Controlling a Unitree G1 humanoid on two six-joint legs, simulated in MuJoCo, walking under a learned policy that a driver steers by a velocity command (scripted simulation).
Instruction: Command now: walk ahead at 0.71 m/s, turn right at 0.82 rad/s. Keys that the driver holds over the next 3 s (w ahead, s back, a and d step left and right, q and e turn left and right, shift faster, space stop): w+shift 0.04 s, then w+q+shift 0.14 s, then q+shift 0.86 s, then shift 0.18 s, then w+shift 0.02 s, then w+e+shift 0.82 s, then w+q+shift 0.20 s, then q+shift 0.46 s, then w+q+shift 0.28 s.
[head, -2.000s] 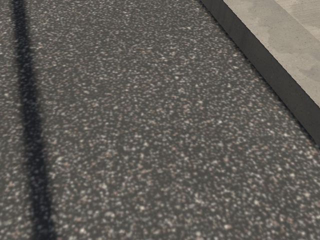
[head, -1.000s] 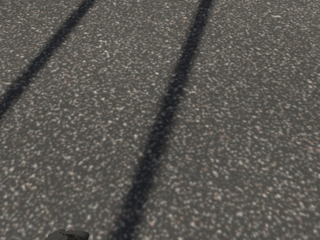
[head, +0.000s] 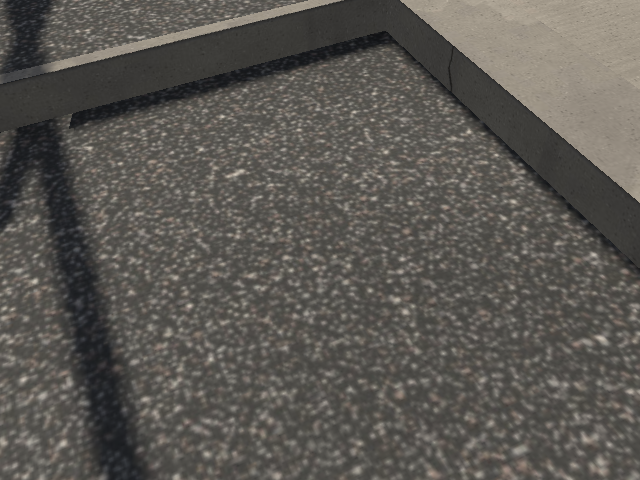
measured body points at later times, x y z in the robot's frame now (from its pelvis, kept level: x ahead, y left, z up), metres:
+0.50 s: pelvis +0.24 -0.06 -0.03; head +0.29 -0.05 +0.41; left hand +0.25 +0.22 -0.16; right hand +0.40 -0.29 -0.15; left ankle +0.38 -0.01 -0.74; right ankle +0.06 -0.13 -0.72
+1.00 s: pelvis +0.37 -0.08 -0.01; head +0.40 -0.05 +0.44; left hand +0.38 +0.24 -0.10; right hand +0.62 -0.30 -0.10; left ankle +0.39 -0.01 -0.74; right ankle +0.52 -0.19 -0.71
